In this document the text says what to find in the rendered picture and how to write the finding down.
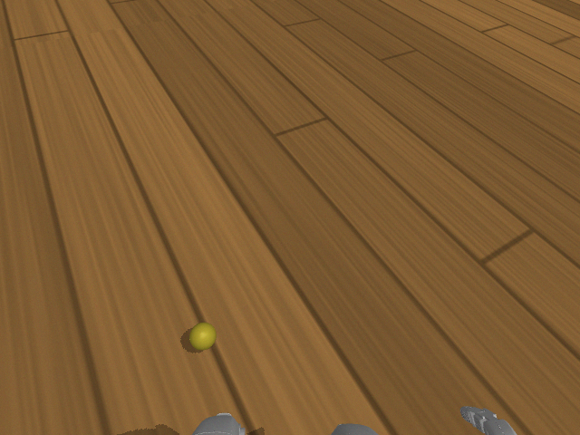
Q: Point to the ball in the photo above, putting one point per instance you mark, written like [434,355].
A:
[202,336]

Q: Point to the right robot hand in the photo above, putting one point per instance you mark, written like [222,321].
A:
[486,421]

